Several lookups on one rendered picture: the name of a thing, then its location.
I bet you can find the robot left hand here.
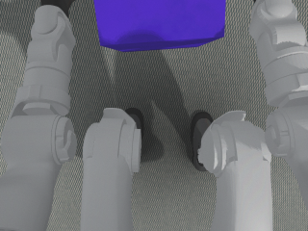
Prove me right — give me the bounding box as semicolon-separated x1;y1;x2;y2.
40;0;75;18

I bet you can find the left robot forearm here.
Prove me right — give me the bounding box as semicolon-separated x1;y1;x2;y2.
0;5;76;162

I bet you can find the carton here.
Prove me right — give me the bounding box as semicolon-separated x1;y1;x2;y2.
93;0;226;52

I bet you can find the robot right thigh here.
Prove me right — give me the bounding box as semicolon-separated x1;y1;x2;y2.
204;120;273;231

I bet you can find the robot left foot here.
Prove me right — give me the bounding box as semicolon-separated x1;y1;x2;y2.
125;108;144;140

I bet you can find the robot right upper arm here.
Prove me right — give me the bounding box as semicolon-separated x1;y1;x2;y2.
264;105;308;212

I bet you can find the robot left upper arm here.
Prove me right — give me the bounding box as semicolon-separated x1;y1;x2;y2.
0;115;77;231

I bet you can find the right robot forearm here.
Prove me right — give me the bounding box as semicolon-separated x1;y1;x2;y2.
248;0;308;108

